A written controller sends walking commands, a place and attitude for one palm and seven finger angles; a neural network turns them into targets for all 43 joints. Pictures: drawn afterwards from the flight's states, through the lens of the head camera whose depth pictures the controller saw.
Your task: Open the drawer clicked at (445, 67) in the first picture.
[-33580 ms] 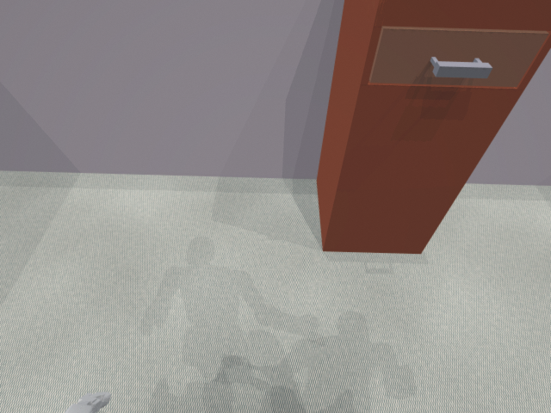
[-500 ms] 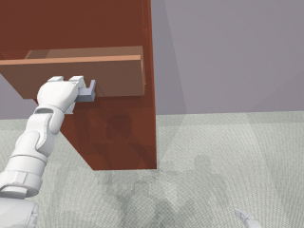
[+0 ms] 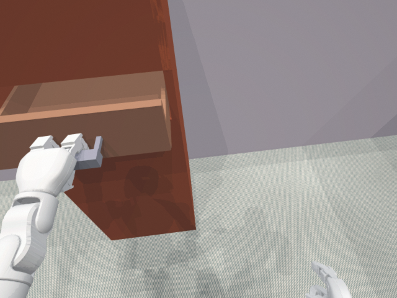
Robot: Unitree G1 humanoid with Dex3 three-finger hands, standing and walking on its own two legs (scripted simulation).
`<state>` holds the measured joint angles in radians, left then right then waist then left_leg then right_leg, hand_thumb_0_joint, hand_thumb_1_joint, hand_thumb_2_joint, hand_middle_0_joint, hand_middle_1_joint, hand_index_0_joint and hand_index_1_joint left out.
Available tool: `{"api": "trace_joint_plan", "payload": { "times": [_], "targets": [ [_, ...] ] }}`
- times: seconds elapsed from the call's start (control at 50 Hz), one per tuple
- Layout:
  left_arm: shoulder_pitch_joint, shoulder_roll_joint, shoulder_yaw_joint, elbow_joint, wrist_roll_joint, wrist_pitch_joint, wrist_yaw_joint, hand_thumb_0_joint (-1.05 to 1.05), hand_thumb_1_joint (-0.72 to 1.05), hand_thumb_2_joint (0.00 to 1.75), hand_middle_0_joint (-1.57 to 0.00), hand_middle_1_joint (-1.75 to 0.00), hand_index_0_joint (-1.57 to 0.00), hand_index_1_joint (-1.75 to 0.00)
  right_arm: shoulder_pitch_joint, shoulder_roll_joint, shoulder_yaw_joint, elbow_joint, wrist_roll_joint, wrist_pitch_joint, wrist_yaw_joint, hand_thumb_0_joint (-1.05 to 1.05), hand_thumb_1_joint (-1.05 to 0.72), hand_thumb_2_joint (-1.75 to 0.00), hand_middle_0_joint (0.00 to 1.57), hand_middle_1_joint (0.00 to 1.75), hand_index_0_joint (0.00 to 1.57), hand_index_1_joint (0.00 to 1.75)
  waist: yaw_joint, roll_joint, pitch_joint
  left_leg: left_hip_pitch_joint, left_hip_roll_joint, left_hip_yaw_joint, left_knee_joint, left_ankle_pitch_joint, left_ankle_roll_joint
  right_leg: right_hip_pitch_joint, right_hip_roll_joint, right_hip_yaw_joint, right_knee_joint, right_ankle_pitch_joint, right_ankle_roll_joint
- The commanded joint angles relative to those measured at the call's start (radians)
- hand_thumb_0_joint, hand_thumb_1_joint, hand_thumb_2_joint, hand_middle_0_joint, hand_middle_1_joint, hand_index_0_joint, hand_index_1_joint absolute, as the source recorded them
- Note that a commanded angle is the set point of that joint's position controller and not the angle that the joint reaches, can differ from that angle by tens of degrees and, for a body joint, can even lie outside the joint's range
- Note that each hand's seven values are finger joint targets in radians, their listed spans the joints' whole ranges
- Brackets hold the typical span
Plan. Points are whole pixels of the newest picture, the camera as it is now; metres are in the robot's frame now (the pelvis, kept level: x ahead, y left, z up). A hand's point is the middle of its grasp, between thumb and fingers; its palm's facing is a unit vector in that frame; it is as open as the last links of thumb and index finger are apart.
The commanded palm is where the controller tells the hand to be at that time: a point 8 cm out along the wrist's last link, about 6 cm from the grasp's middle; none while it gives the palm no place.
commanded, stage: pull the drawer open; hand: left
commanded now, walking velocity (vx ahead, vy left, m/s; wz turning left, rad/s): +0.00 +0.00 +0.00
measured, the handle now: (69, 152) +0.37 +0.28 +0.11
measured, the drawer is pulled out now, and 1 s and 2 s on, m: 0.11 0.15 0.20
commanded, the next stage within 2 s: none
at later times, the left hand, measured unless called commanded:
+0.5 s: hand (58, 198) +0.28 +0.27 +0.09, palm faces +0.01 -0.03 -1.00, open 5.9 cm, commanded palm +0.25 +0.29 +0.15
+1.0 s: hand (59, 199) +0.27 +0.27 +0.09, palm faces +0.02 -0.01 -1.00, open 5.9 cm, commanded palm +0.25 +0.29 +0.15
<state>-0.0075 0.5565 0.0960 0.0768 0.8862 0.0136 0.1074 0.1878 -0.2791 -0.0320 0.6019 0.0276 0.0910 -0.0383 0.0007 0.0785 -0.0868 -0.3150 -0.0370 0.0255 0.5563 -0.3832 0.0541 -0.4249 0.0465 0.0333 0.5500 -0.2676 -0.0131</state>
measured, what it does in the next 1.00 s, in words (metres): stands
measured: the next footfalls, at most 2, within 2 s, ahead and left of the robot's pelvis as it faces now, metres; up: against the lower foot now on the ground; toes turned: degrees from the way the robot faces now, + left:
none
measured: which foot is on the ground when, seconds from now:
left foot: down 0.00-1.00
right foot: down 0.00-1.00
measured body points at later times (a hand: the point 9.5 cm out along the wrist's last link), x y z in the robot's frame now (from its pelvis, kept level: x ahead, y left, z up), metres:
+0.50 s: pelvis +0.00 +0.00 +0.01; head +0.03 -0.03 +0.45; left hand +0.27 +0.27 +0.14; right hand +0.23 -0.18 -0.10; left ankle -0.07 +0.08 -0.73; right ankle +0.00 -0.11 -0.73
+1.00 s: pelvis -0.04 -0.02 +0.00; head -0.01 -0.05 +0.45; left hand +0.27 +0.27 +0.14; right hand +0.13 -0.27 -0.11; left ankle -0.07 +0.08 -0.73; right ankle +0.00 -0.11 -0.73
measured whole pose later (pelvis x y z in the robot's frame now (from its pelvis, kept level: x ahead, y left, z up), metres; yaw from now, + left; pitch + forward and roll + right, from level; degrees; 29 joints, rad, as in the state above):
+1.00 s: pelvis -0.04 -0.02 +0.00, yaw +2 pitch +4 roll +0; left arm -0.18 0.56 0.04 0.31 0.94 -0.08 0.12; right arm 0.17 -0.28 -0.03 0.67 0.03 0.06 -0.10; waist 0.04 0.07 -0.03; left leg -0.29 -0.04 -0.01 0.53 -0.31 0.03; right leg -0.39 0.04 -0.01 0.53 -0.21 -0.04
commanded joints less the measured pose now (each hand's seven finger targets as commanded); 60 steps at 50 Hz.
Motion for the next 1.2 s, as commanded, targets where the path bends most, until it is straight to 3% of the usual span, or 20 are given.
{"api": "trace_joint_plan", "payload": {
  "times": [0.0, 0.12, 0.16, 0.22, 0.3, 0.38, 0.4, 0.46, 0.5, 0.62, 0.68, 0.8, 0.84, 0.88, 0.9, 1.0, 1.06, 1.1, 1.14, 1.18],
  "targets": [
    [-0.002, 0.269, 0.194, -0.313, -0.011, 0.062, 0.05, 0.0, 0.9, 0.9, -0.4, -1.35, -0.4, -1.35, -0.158, -0.104, -0.018, -0.16, -0.005, -0.055, 0.008, 0.0, -0.9, -0.9, 0.2, 0.3, 0.2, 0.3, 0.11, 0.012, -0.294, 0.076, 0.04, -0.055, -0.031, 0.763, -0.053, 0.313, -0.026, -0.042, -0.005, 0.445, -0.018],
    [0.137, 0.226, 0.175, -0.436, -0.003, 0.099, 0.047, 0.0, 0.9, 0.9, -0.4, -1.35, -0.4, -1.35, -0.191, -0.081, 0.003, -0.157, -0.013, -0.04, 0.019, 0.0, -0.9, -0.9, 0.2, 0.3, 0.2, 0.3, 0.12, 0.016, -0.279, 0.124, 0.041, -0.052, -0.04, 0.831, -0.062, 0.342, -0.029, -0.047, -0.023, 0.498, -0.016],
    [-0.235, 0.251, 0.131, -0.318, 0.03, 0.101, 0.059, 0.0, 0.9, 0.9, -0.4, -1.35, -0.4, -1.35, -0.185, -0.097, 0.009, -0.111, -0.013, -0.033, 0.001, 0.0, -0.9, -0.9, 0.2, 0.3, 0.2, 0.3, 0.052, -0.009, -0.188, 0.101, 0.033, -0.063, -0.04, 0.719, -0.066, 0.24, -0.014, -0.057, -0.036, 0.408, -0.021],
    [-0.196, 0.246, 0.133, -0.275, 0.057, 0.096, 0.061, 0.0, 0.9, 0.9, -0.4, -1.35, -0.4, -1.35, -0.19, -0.077, 0.007, -0.105, -0.018, -0.032, -0.011, 0.0, -0.9, -0.9, 0.2, 0.3, 0.2, 0.3, 0.091, 0.032, -0.244, 0.142, 0.027, -0.057, -0.049, 0.746, -0.072, 0.279, -0.015, -0.051, -0.045, 0.404, -0.029],
    [-0.28, 0.255, 0.116, -0.271, 0.05, 0.097, 0.041, 0.0, 0.9, 0.9, -0.4, -1.35, -0.4, -1.35, -0.19, -0.078, 0.008, -0.092, -0.02, -0.021, -0.018, 0.0, -0.9, -0.9, 0.2, 0.3, 0.2, 0.3, 0.09, 0.026, -0.313, 0.178, 0.021, -0.06, -0.039, 0.832, -0.082, 0.325, -0.016, -0.046, -0.044, 0.485, -0.028],
    [-0.307, 0.25, 0.107, -0.218, 0.037, 0.08, 0.017, 0.0, 0.9, 0.9, -0.4, -1.35, -0.4, -1.35, -0.202, -0.068, 0.014, -0.091, -0.019, -0.015, -0.03, 0.0, -0.9, -0.9, 0.2, 0.3, 0.2, 0.3, 0.09, -0.034, -0.271, 0.139, 0.011, -0.052, -0.062, 0.726, -0.066, 0.344, -0.02, -0.052, -0.059, 0.469, -0.023],
    [-0.31, 0.272, 0.127, -0.207, 0.036, 0.069, 0.01, 0.0, 0.9, 0.9, -0.4, -1.35, -0.4, -1.35, -0.2, -0.074, 0.014, -0.089, -0.019, -0.013, -0.032, 0.0, -0.9, -0.9, 0.2, 0.3, 0.2, 0.3, 0.093, -0.039, -0.284, 0.139, 0.011, -0.049, -0.069, 0.71, -0.063, 0.363, -0.019, -0.045, -0.066, 0.465, -0.024],
    [-0.334, 0.239, 0.098, -0.194, 0.032, 0.042, 0.004, 0.0, 0.9, 0.9, -0.4, -1.35, -0.4, -1.35, -0.201, -0.066, 0.014, -0.092, -0.018, -0.02, -0.037, 0.0, -0.9, -0.9, 0.2, 0.3, 0.2, 0.3, 0.092, -0.036, -0.254, 0.122, 0.008, -0.053, -0.079, 0.684, -0.061, 0.345, -0.02, -0.056, -0.066, 0.435, -0.025],
    [-0.338, 0.279, 0.132, -0.175, 0.032, 0.023, 0.005, 0.0, 0.9, 0.9, -0.4, -1.35, -0.4, -1.35, -0.195, -0.075, 0.011, -0.09, -0.021, -0.024, -0.04, 0.0, -0.9, -0.9, 0.2, 0.3, 0.2, 0.3, 0.099, -0.033, -0.272, 0.118, 0.005, -0.053, -0.081, 0.671, -0.061, 0.365, -0.02, -0.048, -0.07, 0.433, -0.026],
    [-0.374, 0.299, 0.146, -0.093, 0.038, -0.026, 0.016, 0.0, 0.9, 0.9, -0.4, -1.35, -0.4, -1.35, -0.189, -0.076, 0.006, -0.088, -0.02, -0.042, -0.049, 0.0, -0.9, -0.9, 0.2, 0.3, 0.2, 0.3, 0.102, -0.017, -0.243, 0.044, -0.007, -0.038, -0.102, 0.483, -0.041, 0.368, -0.032, -0.035, -0.075, 0.346, -0.025],
    [-0.396, 0.302, 0.15, -0.081, 0.041, -0.05, 0.029, 0.0, 0.9, 0.9, -0.4, -1.35, -0.4, -1.35, -0.177, -0.08, -0.003, -0.086, -0.016, -0.052, -0.051, 0.0, -0.9, -0.9, 0.2, 0.3, 0.2, 0.3, 0.1, -0.005, -0.238, 0.03, -0.01, -0.038, -0.101, 0.45, -0.039, 0.354, -0.031, -0.031, -0.072, 0.318, -0.027],
    [-0.42, 0.342, 0.179, 0.004, 0.045, -0.071, 0.052, 0.0, 0.9, 0.9, -0.4, -1.35, -0.4, -1.35, -0.162, -0.094, -0.015, -0.079, -0.006, -0.066, -0.059, 0.0, -0.9, -0.9, 0.2, 0.3, 0.2, 0.3, 0.094, -0.027, -0.225, -0.029, -0.012, -0.031, -0.107, 0.323, -0.03, 0.341, -0.034, -0.014, -0.08, 0.199, -0.021],
    [-0.451, 0.3, 0.133, -0.003, 0.045, -0.074, 0.057, 0.0, 0.9, 0.9, -0.4, -1.35, -0.4, -1.35, -0.161, -0.089, -0.016, -0.085, -0.001, -0.074, -0.06, 0.0, -0.9, -0.9, 0.2, 0.3, 0.2, 0.3, 0.084, 0.004, -0.213, -0.027, -0.012, -0.031, -0.108, 0.295, -0.029, 0.31, -0.036, -0.018, -0.079, 0.165, -0.023],
    [-0.464, 0.308, 0.136, 0.0, 0.048, -0.076, 0.065, 0.0, 0.9, 0.9, -0.4, -1.35, -0.4, -1.35, -0.155, -0.093, -0.019, -0.084, -0.001, -0.083, -0.06, 0.0, -0.9, -0.9, 0.2, 0.3, 0.2, 0.3, 0.086, 0.024, -0.227, -0.019, -0.01, -0.031, -0.104, 0.296, -0.03, 0.302, -0.035, -0.015, -0.076, 0.16, -0.026],
    [-0.46, 0.322, 0.15, 0.023, 0.047, -0.072, 0.067, 0.0, 0.9, 0.9, -0.4, -1.35, -0.4, -1.35, -0.149, -0.099, -0.021, -0.082, -0.001, -0.082, -0.061, 0.0, -0.9, -0.9, 0.2, 0.3, 0.2, 0.3, 0.082, -0.008, -0.234, -0.032, -0.01, -0.03, -0.101, 0.281, -0.028, 0.314, -0.035, -0.01, -0.079, 0.147, -0.023],
    [-0.482, 0.344, 0.16, 0.078, 0.043, -0.071, 0.063, 0.0, 0.9, 0.9, -0.4, -1.35, -0.4, -1.35, -0.142, -0.105, -0.019, -0.079, 0.003, -0.087, -0.07, 0.0, -0.9, -0.9, 0.2, 0.3, 0.2, 0.3, 0.078, -0.054, -0.225, -0.065, -0.011, -0.027, -0.096, 0.247, -0.024, 0.32, -0.042, 0.003, -0.078, 0.134, -0.017],
    [-0.496, 0.333, 0.143, 0.085, 0.044, -0.071, 0.058, 0.0, 0.9, 0.9, -0.4, -1.35, -0.4, -1.35, -0.141, -0.098, -0.016, -0.079, 0.006, -0.091, -0.072, 0.0, -0.9, -0.9, 0.2, 0.3, 0.2, 0.3, 0.079, -0.027, -0.212, -0.067, -0.011, -0.023, -0.097, 0.237, -0.025, 0.304, -0.043, 0.0, -0.074, 0.128, -0.016],
    [-0.43, 0.343, 0.168, 0.06, 0.04, -0.071, 0.053, 0.0, 0.9, 0.9, -0.4, -1.35, -0.4, -1.35, -0.152, -0.1, -0.02, -0.09, 0.004, -0.09, -0.07, 0.0, -0.9, -0.9, 0.2, 0.3, 0.2, 0.3, 0.095, -0.039, -0.241, -0.06, -0.011, -0.026, -0.091, 0.26, -0.025, 0.336, -0.044, 0.01, -0.067, 0.154, -0.018],
    [-0.342, 0.316, 0.158, -0.003, 0.031, -0.067, 0.049, 0.0, 0.9, 0.9, -0.4, -1.35, -0.4, -1.35, -0.168, -0.089, -0.015, -0.107, 0.002, -0.09, -0.064, 0.0, -0.9, -0.9, 0.2, 0.3, 0.2, 0.3, 0.11, -0.005, -0.252, -0.045, -0.012, -0.028, -0.09, 0.286, -0.027, 0.346, -0.045, 0.005, -0.05, 0.187, -0.021],
    [-0.252, 0.291, 0.161, -0.078, 0.016, -0.062, 0.043, 0.0, 0.9, 0.9, -0.4, -1.35, -0.4, -1.35, -0.18, -0.088, -0.017, -0.124, -0.001, -0.094, -0.055, 0.0, -0.9, -0.9, 0.2, 0.3, 0.2, 0.3, 0.121, -0.019, -0.268, -0.025, -0.008, -0.03, -0.084, 0.333, -0.028, 0.358, -0.045, 0.001, -0.036, 0.241, -0.02]
  ]
}}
